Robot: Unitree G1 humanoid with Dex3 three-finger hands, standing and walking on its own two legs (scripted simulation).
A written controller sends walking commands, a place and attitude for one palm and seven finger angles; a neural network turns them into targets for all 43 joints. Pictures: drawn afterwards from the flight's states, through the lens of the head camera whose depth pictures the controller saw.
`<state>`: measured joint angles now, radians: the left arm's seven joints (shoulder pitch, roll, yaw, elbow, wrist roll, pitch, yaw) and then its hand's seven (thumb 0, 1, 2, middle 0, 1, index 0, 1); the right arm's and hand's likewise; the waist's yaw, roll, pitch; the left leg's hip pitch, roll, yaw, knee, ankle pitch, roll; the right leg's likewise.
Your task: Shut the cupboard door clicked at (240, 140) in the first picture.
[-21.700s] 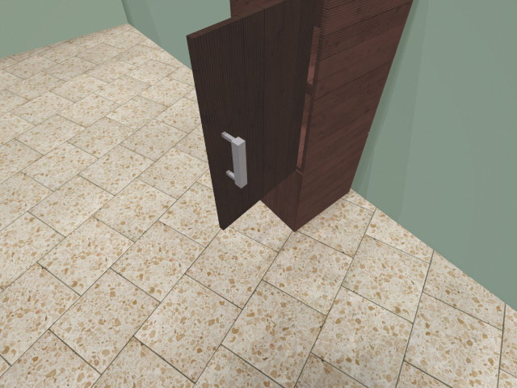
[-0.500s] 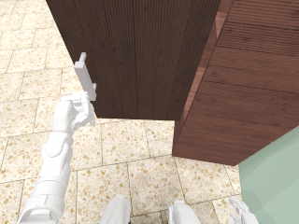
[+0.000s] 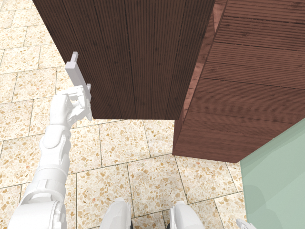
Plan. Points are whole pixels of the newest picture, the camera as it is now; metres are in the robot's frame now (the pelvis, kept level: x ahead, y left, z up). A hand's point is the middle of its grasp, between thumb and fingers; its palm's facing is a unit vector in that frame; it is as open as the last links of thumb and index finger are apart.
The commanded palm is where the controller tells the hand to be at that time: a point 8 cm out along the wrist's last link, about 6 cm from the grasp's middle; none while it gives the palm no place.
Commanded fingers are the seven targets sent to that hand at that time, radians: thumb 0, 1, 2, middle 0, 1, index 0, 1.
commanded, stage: bring the fist close to the handle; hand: left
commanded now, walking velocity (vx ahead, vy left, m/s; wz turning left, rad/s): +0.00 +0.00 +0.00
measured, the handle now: (81, 78) +0.51 +0.21 +0.05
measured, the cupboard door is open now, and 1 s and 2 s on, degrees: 98 86 74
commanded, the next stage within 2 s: push the door shut along its arc in 0.06 s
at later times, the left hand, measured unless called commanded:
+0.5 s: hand (85, 98) +0.44 +0.18 +0.05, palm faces -0.09 -1.00 -0.04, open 3.1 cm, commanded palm +0.43 +0.22 +0.05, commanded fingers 0.00 0.90 0.90 -1.30 -1.50 -1.30 -1.50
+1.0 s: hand (94, 81) +0.50 +0.17 +0.05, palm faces -0.19 -0.98 -0.03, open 3.1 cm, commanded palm +0.50 +0.20 +0.05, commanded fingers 0.00 0.90 0.90 -1.30 -1.50 -1.30 -1.50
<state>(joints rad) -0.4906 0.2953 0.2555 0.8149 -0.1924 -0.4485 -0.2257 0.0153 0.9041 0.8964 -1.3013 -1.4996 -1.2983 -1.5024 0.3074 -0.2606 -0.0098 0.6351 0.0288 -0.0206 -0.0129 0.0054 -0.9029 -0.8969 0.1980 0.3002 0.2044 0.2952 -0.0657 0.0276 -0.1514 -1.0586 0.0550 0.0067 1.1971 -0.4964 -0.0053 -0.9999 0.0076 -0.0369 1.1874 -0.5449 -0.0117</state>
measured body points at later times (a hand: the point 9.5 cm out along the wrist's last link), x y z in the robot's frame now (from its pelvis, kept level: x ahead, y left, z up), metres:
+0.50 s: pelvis -0.01 +0.00 -0.01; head +0.10 +0.02 +0.43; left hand +0.44 +0.24 +0.06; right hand +0.08 -0.27 -0.12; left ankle +0.04 +0.12 -0.64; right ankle +0.01 -0.12 -0.64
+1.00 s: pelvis -0.02 +0.01 -0.03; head +0.13 +0.04 +0.40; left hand +0.50 +0.22 +0.05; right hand +0.00 -0.25 -0.13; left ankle +0.04 +0.12 -0.64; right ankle +0.01 -0.11 -0.64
